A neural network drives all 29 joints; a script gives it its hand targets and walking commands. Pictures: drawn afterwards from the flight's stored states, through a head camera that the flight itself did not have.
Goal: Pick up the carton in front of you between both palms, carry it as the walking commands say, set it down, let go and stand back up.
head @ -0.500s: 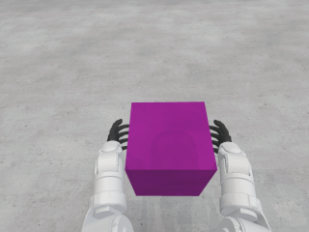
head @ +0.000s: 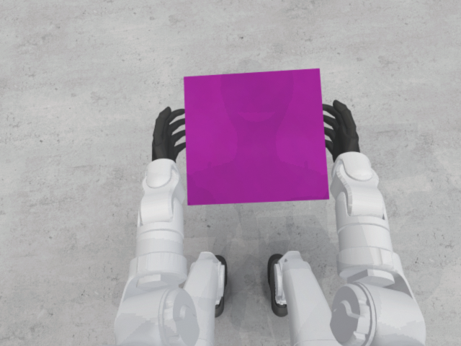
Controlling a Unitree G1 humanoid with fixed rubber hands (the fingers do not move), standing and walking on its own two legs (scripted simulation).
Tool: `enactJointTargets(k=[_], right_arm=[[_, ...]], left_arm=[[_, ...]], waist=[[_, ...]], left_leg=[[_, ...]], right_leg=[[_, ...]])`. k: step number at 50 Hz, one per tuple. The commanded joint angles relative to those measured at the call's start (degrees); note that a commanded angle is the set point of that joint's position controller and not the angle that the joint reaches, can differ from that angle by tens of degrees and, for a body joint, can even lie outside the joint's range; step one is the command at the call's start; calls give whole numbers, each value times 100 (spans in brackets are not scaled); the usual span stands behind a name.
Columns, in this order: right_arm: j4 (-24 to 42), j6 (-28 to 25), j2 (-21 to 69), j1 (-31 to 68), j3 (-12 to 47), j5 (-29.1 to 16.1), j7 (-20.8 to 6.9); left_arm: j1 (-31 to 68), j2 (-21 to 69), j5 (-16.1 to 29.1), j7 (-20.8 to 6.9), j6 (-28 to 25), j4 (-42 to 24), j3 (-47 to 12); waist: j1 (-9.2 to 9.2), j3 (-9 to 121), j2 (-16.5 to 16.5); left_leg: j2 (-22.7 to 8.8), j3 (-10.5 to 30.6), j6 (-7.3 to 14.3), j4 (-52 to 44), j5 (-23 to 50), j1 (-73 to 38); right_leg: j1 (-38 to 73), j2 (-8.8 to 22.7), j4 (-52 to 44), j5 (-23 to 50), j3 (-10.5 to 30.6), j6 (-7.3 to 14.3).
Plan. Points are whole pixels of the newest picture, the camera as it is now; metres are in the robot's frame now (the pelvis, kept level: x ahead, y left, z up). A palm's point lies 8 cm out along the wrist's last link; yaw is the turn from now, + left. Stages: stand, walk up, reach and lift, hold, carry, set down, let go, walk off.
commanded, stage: set down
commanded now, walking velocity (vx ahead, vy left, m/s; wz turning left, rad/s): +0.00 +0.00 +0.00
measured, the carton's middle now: (251, 150) +0.44 +0.00 -0.15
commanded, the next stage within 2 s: none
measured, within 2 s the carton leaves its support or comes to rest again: rests again in 1.62 s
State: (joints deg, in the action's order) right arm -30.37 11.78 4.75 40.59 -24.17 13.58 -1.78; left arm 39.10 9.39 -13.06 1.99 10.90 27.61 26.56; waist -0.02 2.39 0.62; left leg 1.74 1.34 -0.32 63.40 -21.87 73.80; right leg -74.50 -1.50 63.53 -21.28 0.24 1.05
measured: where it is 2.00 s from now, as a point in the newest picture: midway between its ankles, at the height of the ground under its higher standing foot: (247, 296)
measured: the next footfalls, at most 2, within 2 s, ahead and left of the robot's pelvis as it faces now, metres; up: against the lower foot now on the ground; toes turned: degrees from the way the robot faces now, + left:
none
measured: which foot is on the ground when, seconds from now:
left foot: down 0.00-1.00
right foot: down 0.00-1.00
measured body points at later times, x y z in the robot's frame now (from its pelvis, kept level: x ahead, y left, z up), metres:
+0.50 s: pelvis -0.03 +0.00 -0.13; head +0.26 -0.02 +0.21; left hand +0.47 +0.15 -0.23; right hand +0.49 -0.15 -0.23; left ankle +0.06 +0.12 -0.63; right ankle +0.06 -0.11 -0.63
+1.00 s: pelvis -0.04 +0.00 -0.24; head +0.32 -0.02 +0.02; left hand +0.50 +0.16 -0.39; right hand +0.53 -0.14 -0.39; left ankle +0.06 +0.12 -0.63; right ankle +0.06 -0.11 -0.63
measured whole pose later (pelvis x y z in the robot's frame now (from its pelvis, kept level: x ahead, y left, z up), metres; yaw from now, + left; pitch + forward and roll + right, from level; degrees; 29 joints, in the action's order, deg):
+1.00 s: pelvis -0.04 +0.00 -0.24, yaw +2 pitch +45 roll +3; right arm -48.0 17.4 -12.5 80.7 -17.2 9.1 1.0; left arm 73.5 -1.5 -7.3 7.5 16.7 36.9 29.9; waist 1.8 -9.7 0.7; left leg 2.1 -0.6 -1.8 112.9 -32.9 125.2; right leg -127.4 -2.2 113.8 -31.5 0.3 1.7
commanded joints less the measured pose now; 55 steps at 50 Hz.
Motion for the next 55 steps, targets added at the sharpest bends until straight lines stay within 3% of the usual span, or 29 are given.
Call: enactJointTargets(k=[1,10,22,35,55], right_arm=[[-385,200,5021,3104,3104,-378,-1272],[-956,493,4819,3921,2622,-264,-1282],[-1047,569,4536,5070,2765,-642,-1166],[-1370,580,3992,5969,2639,-758,-1099],[-1837,291,2956,7272,3138,-1518,-1018]], left_arm=[[2965,4921,265,-1319,266,575,-3063],[4022,4776,316,-1436,585,955,-2580],[5253,4624,714,-1250,679,872,-2809],[6191,4151,845,-1110,689,1000,-2500],[7620,3154,1635,-936,394,955,-2774]], waist=[[131,4715,-207],[81,5028,-341],[111,6146,-230],[196,5918,-406],[313,5516,-524]], left_leg=[[725,-33,-76,-67,1355,-1463],[787,-193,-99,886,853,-163],[854,-370,-200,2151,879,770],[791,-486,-182,3212,655,1648],[591,-627,-196,4873,928,2248]], right_leg=[[2261,-627,-89,1573,231,-152],[1079,-679,822,1080,100,-154],[183,-762,2105,1166,-37,-159],[-809,-713,3106,921,-92,-167],[-999,-500,4785,1270,-42,-62]])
